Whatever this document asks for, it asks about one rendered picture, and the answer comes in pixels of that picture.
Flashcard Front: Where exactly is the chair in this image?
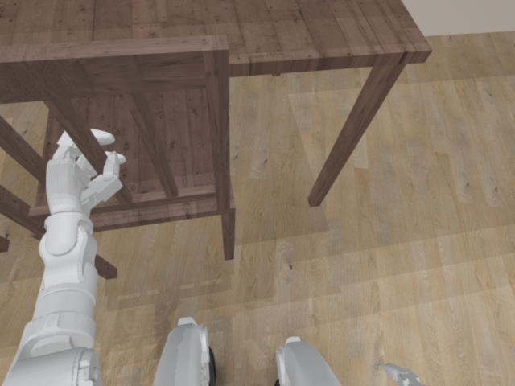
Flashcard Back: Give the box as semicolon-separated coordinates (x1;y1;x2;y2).
0;35;236;280

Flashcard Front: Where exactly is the left robot thigh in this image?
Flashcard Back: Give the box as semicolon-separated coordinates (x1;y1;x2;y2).
152;323;210;386

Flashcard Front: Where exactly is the right robot thigh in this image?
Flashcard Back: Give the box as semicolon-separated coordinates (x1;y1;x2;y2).
276;341;341;386

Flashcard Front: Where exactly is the table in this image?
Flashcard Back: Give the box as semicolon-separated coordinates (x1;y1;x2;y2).
0;0;433;253

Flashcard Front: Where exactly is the robot thigh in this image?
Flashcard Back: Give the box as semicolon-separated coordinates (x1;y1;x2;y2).
152;323;210;386
276;341;341;386

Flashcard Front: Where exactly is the left robot forearm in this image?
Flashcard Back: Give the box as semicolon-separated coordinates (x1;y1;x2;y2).
2;211;98;386

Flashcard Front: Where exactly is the left robot upper arm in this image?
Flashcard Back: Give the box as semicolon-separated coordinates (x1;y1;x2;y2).
6;347;103;386

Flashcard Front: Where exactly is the robot right hand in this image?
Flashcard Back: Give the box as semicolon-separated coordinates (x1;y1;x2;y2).
385;363;426;386

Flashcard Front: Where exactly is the robot left hand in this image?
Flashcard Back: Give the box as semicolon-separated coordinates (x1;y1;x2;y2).
46;129;126;218

